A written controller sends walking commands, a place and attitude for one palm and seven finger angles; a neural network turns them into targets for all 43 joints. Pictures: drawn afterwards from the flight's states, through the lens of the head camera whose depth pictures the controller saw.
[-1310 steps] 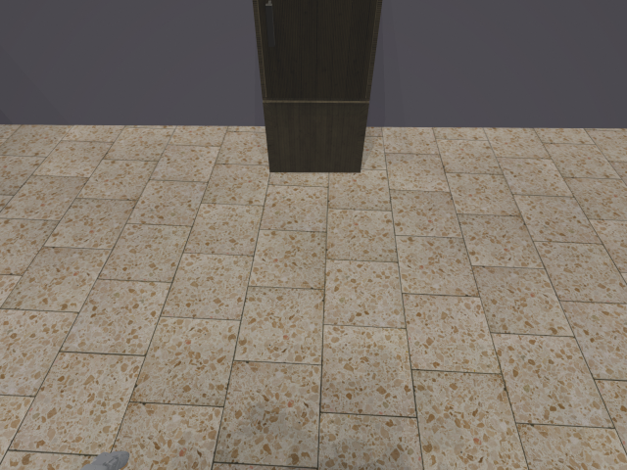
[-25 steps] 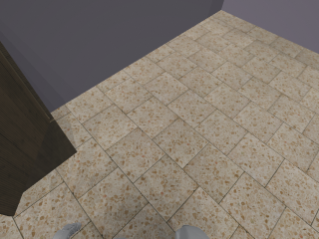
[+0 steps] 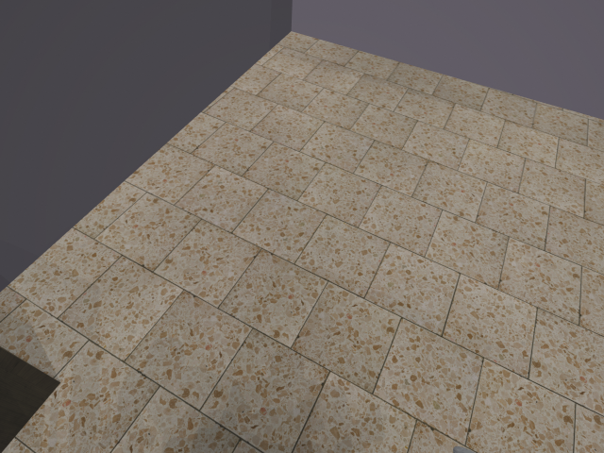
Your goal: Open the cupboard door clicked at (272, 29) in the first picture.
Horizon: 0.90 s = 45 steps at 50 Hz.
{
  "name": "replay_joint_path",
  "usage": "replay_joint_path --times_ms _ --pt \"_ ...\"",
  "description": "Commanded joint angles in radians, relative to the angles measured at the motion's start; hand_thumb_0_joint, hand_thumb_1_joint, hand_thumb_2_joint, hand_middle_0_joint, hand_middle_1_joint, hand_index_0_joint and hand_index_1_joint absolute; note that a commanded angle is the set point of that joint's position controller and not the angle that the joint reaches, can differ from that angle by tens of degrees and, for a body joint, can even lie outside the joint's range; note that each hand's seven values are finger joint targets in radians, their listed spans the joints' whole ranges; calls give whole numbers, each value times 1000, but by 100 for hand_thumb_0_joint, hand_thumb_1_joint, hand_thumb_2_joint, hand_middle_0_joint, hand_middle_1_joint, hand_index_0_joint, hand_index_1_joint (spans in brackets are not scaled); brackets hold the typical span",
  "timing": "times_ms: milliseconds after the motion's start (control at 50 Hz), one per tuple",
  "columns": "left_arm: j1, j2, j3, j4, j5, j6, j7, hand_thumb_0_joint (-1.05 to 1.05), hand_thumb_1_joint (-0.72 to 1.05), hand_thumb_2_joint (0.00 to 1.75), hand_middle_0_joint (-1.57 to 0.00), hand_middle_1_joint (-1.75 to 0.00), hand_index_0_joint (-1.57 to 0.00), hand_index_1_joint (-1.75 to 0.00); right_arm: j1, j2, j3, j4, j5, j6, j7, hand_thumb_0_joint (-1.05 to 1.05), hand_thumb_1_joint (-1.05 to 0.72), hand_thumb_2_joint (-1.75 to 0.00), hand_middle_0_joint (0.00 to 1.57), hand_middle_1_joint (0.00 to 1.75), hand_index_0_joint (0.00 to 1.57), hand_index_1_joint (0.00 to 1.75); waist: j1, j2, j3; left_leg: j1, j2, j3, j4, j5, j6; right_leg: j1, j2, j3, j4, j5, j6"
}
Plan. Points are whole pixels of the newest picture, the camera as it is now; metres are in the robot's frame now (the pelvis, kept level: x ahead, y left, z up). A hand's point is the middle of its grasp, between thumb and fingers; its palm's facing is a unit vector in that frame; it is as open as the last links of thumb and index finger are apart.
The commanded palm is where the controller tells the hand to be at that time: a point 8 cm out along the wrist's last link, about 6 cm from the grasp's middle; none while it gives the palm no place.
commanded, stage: walk to a spot facing it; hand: left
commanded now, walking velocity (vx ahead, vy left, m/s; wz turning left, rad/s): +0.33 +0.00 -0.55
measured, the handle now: out of the picture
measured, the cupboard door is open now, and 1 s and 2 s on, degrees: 44 44 44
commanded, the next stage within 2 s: turn to face it in 0.94 s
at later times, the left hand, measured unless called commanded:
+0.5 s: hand (269, 331) +0.33 +0.08 -0.16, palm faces -0.26 -0.95 -0.18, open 7.4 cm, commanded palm none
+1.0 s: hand (328, 234) +0.56 -0.02 -0.17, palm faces -0.33 -0.92 -0.21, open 7.4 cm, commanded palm none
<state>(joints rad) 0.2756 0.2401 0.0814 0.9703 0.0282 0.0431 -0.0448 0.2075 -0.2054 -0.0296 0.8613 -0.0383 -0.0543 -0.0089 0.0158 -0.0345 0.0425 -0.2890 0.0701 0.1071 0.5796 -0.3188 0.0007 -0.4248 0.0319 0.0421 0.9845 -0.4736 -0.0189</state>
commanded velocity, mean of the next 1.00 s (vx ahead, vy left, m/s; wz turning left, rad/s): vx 0.34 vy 0.00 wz -0.29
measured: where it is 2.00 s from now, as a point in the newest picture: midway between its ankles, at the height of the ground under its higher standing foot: (388, 339)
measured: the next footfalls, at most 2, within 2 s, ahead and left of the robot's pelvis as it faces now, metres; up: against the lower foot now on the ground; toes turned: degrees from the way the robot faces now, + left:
right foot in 0.30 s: +0.22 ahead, -0.17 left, +0.00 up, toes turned -16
left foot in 0.62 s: +0.40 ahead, +0.02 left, +0.00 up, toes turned -8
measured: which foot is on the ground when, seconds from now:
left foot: down 0.00-0.30, up 0.32-0.60, down 0.62-0.94, up 0.96-1.00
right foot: up 0.00-0.28, down 0.30-0.62, up 0.64-0.92, down 0.94-1.00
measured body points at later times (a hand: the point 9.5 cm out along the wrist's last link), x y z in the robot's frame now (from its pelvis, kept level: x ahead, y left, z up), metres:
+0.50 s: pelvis +0.19 -0.08 +0.00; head +0.24 -0.08 +0.45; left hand +0.34 +0.13 -0.14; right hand +0.14 -0.32 -0.14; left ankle +0.24 +0.08 -0.68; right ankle +0.18 -0.16 -0.73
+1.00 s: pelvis +0.41 -0.17 -0.01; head +0.43 -0.20 +0.44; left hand +0.58 +0.03 -0.15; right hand +0.28 -0.38 -0.17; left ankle +0.36 +0.01 -0.69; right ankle +0.42 -0.28 -0.73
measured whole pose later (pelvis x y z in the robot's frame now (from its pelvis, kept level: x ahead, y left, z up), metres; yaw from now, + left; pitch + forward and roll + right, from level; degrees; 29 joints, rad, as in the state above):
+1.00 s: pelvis +0.41 -0.17 -0.01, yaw -21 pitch +0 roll +1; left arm 0.16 0.19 0.06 0.99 0.02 -0.05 -0.04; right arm 0.35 -0.21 -0.05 1.09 -0.02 0.00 0.00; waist 0.00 0.02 0.07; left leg -0.24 0.14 0.12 0.92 -0.51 -0.05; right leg -0.40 -0.05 -0.12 0.67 -0.26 -0.06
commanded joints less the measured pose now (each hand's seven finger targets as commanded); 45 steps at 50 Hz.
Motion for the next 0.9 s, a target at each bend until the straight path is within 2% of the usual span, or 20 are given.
replay_joint_path --times_ms 0,60,140,180,220,240,260,280,300,320,380,520,560,580,600,620,680,760,840,880 --pt "-192 43 15 -156 6 -58 -31 0 90 90 -20 -30 -20 -30 165 -166 -38 18 -1 -21 -20 0 -90 -90 20 30 20 30 -58 203 32 252 297 -223 -369 114 102 -366 -126 -39 175 150 31" --pt "-220 2 -9 -153 0 -49 -35 0 90 90 -20 -30 -20 -30 227 -158 -34 60 1 -27 -20 0 -90 -90 20 30 20 30 -66 215 -29 300 241 -5 -304 423 73 -271 -113 -114 -9 201 29" --pt "-294 3 -14 -157 0 -41 -35 0 90 90 -20 -30 -20 -30 254 -156 -33 86 -5 -18 -16 0 -90 -90 20 30 20 30 -81 206 15 224 253 61 -317 392 68 -127 -81 -185 -212 246 7" --pt "-284 24 -11 -151 1 -43 -33 0 90 90 -20 -30 -20 -30 249 -161 -34 96 -5 -13 -13 0 -90 -90 20 30 20 30 -60 223 18 221 270 84 -264 458 61 -35 -61 -199 -282 223 -15" --pt "-135 57 2 -101 1 -51 -25 0 90 90 -20 -30 -20 -30 210 -185 -33 96 1 -8 -14 0 -90 -90 20 30 20 30 29 163 -49 155 249 125 -53 624 40 230 -10 -228 -356 228 -52" --pt "48 118 22 -45 4 -62 -15 0 90 90 -20 -30 -20 -30 171 -178 -29 83 14 -10 -8 0 -90 -90 20 30 20 30 120 74 -129 -10 203 163 178 588 2 528 -36 -168 -402 222 -89" --pt "219 255 61 -7 6 -73 5 0 90 90 -20 -30 -20 -30 150 -106 -15 39 38 -12 1 0 -90 -90 20 30 20 30 186 -212 -261 -319 51 183 563 -5 -45 787 -342 292 -532 149 -196" --pt "227 296 63 1 -24 -67 21 0 90 90 -20 -30 -20 -30 65 -106 -22 -2 41 -8 -3 0 -90 -90 20 30 20 30 174 -197 -214 -444 18 13 764 -309 -40 687 -493 562 -715 210 -264" --pt "122 278 53 -28 -27 -63 32 0 90 90 -20 -30 -20 -30 47 -110 -32 3 31 -3 -2 0 -90 -90 20 30 20 30 125 -101 -100 -481 81 -77 793 -222 -39 521 -471 497 -747 52 -278" --pt "33 209 38 -54 -20 -69 38 0 90 90 -20 -30 -20 -30 47 -109 -34 21 23 0 -3 0 -90 -90 20 30 20 30 75 -129 -74 -443 110 -102 757 -128 -42 400 -415 414 -752 57 -238" --pt "-114 124 15 -84 -4 -83 46 0 90 90 -20 -30 -20 -30 151 -70 -33 90 8 28 3 0 -90 -90 20 30 20 30 -41 -104 -71 -209 115 -74 512 -62 -53 157 -296 162 -756 168 -183" --pt "-51 124 26 -25 -8 -100 27 0 90 90 -20 -30 -20 -30 76 -30 -32 62 6 8 25 0 -90 -90 20 30 20 30 -29 -53 -17 -72 24 5 61 94 -52 160 -227 120 -739 106 -161" --pt "-52 105 21 -22 -16 -97 28 0 90 90 -20 -30 -20 -30 116 -63 -38 79 7 -8 18 0 -90 -90 20 30 20 30 -59 2 -24 87 13 8 -73 140 -47 112 -193 92 -647 107 -129" --pt "-45 74 14 -27 -14 -95 26 0 90 90 -20 -30 -20 -30 187 -104 -50 104 4 -15 11 0 -90 -90 20 30 20 30 -88 123 -51 238 67 -82 -140 63 -16 13 -135 62 -486 125 -97" --pt "-39 20 1 -45 -18 -98 21 0 90 90 -20 -30 -20 -30 319 -203 -71 134 -14 -21 1 0 -90 -90 20 30 20 30 -141 315 -100 396 282 -376 -238 -74 82 -169 -27 -65 -191 51 -47" --pt "-92 11 -9 -83 -16 -108 18 0 90 90 -20 -30 -20 -30 407 -243 -76 143 -20 -11 -7 0 -90 -90 20 30 20 30 -171 320 -111 423 440 -611 -356 -150 184 -284 12 -81 75 -93 -26" --pt "-169 29 1 -71 0 -108 11 0 90 90 -20 -30 -20 -30 258 -125 -46 116 -8 -21 -7 0 -90 -90 20 30 20 30 -100 194 31 204 376 -412 -388 -48 144 -355 -129 -4 278 105 -14" --pt "-154 -25 -14 -58 -2 -80 -6 0 90 90 -20 -30 -20 -30 207 -120 -45 132 -8 -34 -8 0 -90 -90 20 30 20 30 -53 172 -22 184 263 -49 -350 290 95 -154 -142 -87 -105 157 7" --pt "-120 -17 -10 -29 1 -77 -12 0 90 90 -20 -30 -20 -30 178 -150 -49 142 -3 -10 0 0 -90 -90 20 30 20 30 -36 165 -13 95 234 21 -302 134 74 83 -71 -199 -331 252 3" --pt "7 39 7 9 3 -81 -5 0 90 90 -20 -30 -20 -30 144 -141 -44 141 4 0 5 0 -90 -90 20 30 20 30 34 108 -49 25 177 80 -116 136 30 298 -44 -189 -433 262 -20"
